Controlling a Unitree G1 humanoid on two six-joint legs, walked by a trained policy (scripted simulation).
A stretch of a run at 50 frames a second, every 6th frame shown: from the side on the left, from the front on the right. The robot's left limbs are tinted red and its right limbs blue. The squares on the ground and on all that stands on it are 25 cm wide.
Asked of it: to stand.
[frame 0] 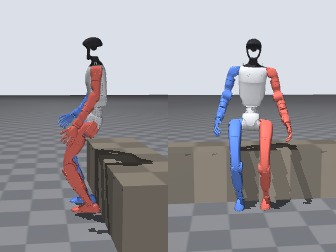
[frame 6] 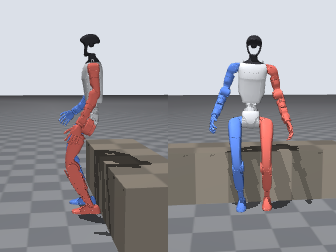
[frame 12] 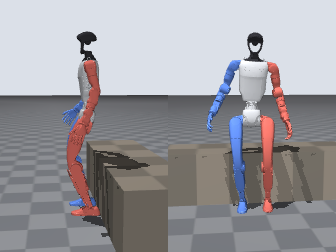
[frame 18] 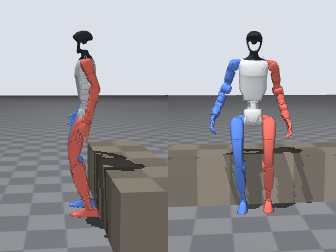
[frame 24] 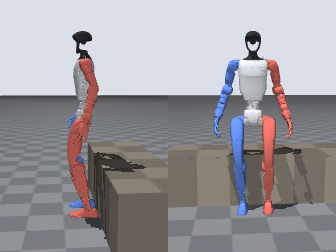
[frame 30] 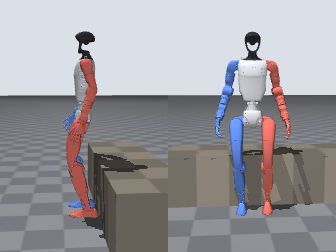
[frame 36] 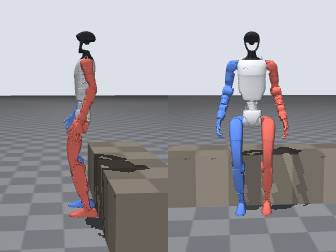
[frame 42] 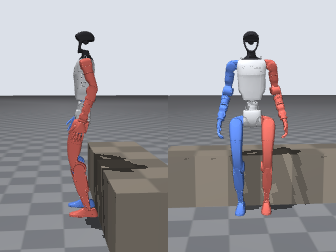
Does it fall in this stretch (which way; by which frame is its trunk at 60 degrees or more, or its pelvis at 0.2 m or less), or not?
no
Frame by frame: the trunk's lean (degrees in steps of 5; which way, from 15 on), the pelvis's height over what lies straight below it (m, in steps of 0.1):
0: 5, 0.7
6: 5, 0.7
12: 5, 0.8
18: 5, 0.8
24: 0, 0.8
30: 0, 0.8
36: 0, 0.8
42: 0, 0.8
